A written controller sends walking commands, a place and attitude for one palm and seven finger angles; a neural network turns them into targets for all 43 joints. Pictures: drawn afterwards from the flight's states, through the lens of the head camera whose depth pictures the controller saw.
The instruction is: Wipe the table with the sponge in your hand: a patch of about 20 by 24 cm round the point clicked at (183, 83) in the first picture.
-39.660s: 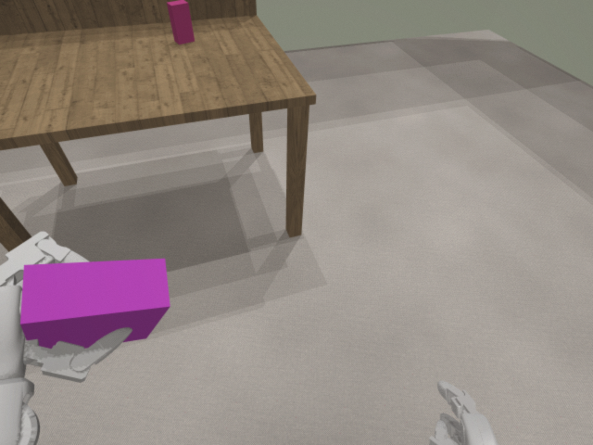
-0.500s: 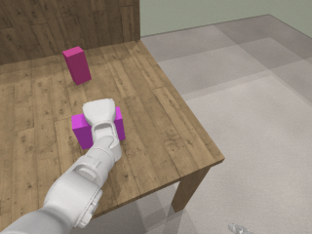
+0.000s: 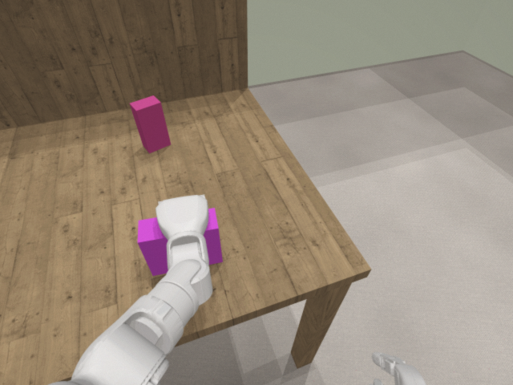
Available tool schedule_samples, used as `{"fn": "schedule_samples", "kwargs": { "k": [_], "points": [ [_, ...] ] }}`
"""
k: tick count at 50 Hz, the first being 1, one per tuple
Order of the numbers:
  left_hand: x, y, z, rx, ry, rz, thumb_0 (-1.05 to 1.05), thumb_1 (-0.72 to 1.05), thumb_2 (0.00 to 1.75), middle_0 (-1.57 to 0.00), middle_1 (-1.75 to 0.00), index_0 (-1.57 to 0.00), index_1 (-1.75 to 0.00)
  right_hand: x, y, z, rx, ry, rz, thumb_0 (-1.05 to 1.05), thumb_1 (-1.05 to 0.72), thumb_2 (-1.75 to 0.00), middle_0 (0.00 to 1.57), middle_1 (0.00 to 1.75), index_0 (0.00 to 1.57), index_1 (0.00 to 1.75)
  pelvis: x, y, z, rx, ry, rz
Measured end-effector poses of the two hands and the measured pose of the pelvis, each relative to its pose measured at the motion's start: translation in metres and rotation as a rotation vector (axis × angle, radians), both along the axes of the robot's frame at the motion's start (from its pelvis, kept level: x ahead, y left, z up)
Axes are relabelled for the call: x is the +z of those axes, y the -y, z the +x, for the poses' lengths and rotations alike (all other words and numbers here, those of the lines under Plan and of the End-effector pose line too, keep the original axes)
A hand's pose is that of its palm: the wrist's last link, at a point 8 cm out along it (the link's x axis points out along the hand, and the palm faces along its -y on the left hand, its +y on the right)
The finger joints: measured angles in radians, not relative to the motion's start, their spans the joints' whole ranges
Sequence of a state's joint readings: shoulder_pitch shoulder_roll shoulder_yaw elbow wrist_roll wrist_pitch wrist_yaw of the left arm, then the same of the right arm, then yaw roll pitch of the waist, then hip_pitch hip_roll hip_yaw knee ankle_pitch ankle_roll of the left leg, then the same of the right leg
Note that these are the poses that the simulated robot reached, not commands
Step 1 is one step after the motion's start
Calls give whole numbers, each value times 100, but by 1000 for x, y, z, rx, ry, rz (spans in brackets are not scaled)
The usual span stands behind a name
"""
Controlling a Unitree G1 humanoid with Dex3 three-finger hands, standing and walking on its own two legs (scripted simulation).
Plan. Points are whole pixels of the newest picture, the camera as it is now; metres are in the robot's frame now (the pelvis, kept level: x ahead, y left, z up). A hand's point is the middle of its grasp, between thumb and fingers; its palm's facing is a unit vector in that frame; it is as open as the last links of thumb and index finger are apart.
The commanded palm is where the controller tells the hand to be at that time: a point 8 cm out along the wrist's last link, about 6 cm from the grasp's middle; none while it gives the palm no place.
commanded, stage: wipe back along the third lane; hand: left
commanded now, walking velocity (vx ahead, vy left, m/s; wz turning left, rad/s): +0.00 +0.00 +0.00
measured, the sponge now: (184, 247) +0.37 +0.17 -0.03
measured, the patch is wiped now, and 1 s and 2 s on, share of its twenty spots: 1.00 1.00 1.00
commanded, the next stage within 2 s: slide back across to the middle lane in 1.38 s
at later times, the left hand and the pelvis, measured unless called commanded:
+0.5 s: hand (194, 250) +0.34 +0.14 +0.01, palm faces -0.06 +0.02 -1.00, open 9.3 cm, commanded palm +0.29 +0.11 +0.03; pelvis -0.02 -0.02 +0.00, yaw +0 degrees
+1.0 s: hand (194, 253) +0.34 +0.14 +0.00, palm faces -0.05 -0.01 -1.00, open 9.3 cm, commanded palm +0.29 +0.11 +0.03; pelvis -0.01 -0.02 +0.00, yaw +0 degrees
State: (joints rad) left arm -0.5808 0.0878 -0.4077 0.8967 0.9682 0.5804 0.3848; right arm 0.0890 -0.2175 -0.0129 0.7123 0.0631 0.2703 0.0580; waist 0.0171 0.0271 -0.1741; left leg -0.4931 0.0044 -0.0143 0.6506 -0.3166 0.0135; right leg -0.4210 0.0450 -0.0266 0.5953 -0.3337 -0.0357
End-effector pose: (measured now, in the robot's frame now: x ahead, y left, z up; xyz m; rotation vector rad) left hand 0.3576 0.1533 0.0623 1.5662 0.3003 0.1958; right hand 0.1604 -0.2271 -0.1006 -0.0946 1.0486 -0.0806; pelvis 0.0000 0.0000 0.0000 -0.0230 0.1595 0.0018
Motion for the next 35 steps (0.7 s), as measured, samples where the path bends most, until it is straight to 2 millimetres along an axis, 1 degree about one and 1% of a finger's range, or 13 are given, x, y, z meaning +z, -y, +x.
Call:
{"fn": "schedule_samples", "kwargs": {
  "k": [12, 20, 23, 26, 35],
  "points": [
    [-1, 10, -21, -3, 5, 4, 0, -43, 112, -75, -148, -76, -149, -6, 12, -29, -27, -5, 7, 1, -91, -90, 20, 30, 20, 29, 0, 10, -16, -5, 24, 8],
    [-2, 15, -27, -2, 0, 12, 0, -43, 112, -75, -148, -76, -149, -9, 21, -39, -41, -10, 10, 1, -91, -90, 20, 30, 20, 29, 0, 16, -20, -8, 27, 13],
    [-2, 18, -30, -7, 7, 14, 0, -43, 112, -75, -148, -76, -149, -10, 23, -37, -39, -8, 18, 1, -91, -90, 20, 30, 20, 29, 0, 17, -18, -8, 29, 14],
    [-2, 20, -34, -11, 13, 16, 0, -43, 112, -75, -148, -76, -149, -9, 23, -32, -30, 0, 25, 1, -91, -90, 20, 30, 20, 29, 0, 18, -16, -5, 36, 15],
    [-4, 22, -35, 1, 5, 10, 1, -43, 112, -75, -148, -76, -149, -1, 20, -4, 5, 54, 35, 1, -91, -90, 20, 30, 20, 29, 0, 22, -12, -3, 41, 19]
  ]
}}
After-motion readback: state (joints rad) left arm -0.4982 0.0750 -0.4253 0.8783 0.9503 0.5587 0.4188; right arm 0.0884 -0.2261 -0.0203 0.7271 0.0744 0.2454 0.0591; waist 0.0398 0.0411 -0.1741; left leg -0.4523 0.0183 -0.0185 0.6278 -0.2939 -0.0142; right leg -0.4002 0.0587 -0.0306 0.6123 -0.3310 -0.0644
